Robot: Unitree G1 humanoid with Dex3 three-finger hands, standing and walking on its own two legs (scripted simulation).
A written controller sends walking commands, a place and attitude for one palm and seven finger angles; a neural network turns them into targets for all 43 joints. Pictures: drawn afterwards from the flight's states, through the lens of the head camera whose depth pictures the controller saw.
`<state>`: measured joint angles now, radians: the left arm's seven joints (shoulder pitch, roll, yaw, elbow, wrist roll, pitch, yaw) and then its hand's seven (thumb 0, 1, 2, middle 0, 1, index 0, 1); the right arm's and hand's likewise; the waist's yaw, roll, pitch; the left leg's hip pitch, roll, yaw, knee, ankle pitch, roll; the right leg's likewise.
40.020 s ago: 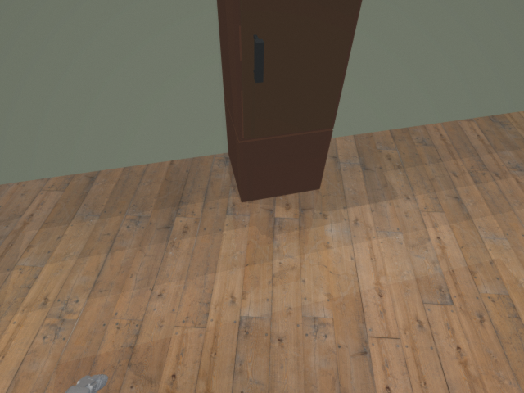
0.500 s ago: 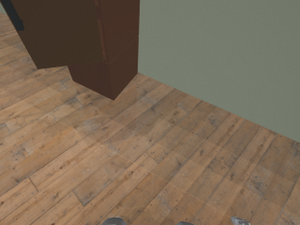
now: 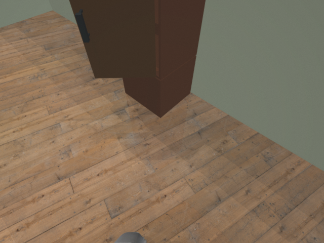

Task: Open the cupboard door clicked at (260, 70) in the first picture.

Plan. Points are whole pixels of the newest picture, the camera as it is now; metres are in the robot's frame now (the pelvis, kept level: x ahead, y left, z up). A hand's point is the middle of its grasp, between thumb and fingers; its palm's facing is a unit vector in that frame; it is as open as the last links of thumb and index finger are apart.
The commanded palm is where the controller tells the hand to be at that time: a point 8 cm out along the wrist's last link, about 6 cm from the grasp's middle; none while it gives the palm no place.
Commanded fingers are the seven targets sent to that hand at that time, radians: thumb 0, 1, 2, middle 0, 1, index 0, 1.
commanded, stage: turn to face it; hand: left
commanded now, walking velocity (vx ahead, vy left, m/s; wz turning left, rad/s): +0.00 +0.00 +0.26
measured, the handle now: (83, 25) +1.02 +0.44 +0.00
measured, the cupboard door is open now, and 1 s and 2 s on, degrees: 44 44 44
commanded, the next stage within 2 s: take the last steps up to it in 0.02 s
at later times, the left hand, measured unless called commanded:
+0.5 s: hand out of the picture +0.11 +0.23 -0.16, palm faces +0.15 -0.96 -0.24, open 7.4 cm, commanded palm none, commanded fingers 0.00 0.90 0.90 -0.20 -0.30 -0.20 -0.30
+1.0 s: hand out of the picture +0.12 +0.31 -0.19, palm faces +0.22 -0.96 -0.18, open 7.4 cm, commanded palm none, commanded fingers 0.00 0.90 0.90 -0.20 -0.30 -0.20 -0.30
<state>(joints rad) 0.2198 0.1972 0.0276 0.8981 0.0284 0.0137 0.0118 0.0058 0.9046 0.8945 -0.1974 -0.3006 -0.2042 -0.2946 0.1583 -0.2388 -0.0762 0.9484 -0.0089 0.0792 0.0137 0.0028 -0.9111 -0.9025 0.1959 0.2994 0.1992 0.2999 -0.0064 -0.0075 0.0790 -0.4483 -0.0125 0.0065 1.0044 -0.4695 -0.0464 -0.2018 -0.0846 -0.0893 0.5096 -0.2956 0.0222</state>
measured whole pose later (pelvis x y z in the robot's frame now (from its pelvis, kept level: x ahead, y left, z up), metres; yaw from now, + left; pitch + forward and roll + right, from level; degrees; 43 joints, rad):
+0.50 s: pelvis +0.04 +0.02 -0.01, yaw +7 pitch +0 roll +1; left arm 0.18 0.23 0.06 0.94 0.03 -0.02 -0.03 0.01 0.91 0.89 -0.20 -0.30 -0.20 -0.29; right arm 0.30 -0.19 -0.04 1.03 -0.01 0.01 -0.01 0.00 -0.91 -0.90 0.20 0.30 0.20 0.30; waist 0.00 0.00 0.04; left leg -0.25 -0.04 -0.02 0.64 -0.40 0.03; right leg -0.27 -0.06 -0.08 0.56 -0.32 0.01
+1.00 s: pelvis +0.17 +0.13 -0.01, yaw +9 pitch -1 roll +1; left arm 0.31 0.21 0.05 1.09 0.03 0.01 -0.02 0.01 0.91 0.89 -0.20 -0.30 -0.20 -0.29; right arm 0.19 -0.15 -0.04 0.97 -0.02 -0.06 -0.02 -0.01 -0.92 -0.90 0.20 0.30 0.20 0.30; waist 0.03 -0.05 0.06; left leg -0.30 0.03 0.15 0.54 -0.23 0.04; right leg -0.45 -0.12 -0.08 1.16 -0.41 0.01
